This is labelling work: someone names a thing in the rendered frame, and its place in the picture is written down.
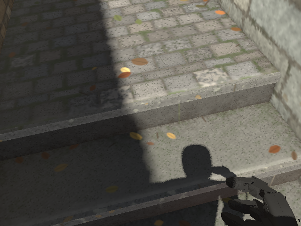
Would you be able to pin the stairs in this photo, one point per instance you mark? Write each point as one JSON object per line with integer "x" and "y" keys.
{"x": 74, "y": 181}

